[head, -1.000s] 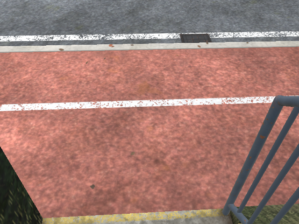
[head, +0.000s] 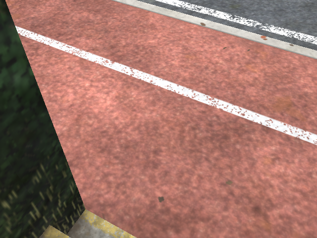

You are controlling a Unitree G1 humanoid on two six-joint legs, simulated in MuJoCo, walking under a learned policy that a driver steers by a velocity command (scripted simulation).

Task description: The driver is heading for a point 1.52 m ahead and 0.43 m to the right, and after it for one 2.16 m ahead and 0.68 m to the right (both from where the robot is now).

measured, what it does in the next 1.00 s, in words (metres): goes down, turning right: left foot 0.22 m lower, then right foot 0.22 m lower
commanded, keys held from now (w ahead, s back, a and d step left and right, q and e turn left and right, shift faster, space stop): q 0.06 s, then e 0.94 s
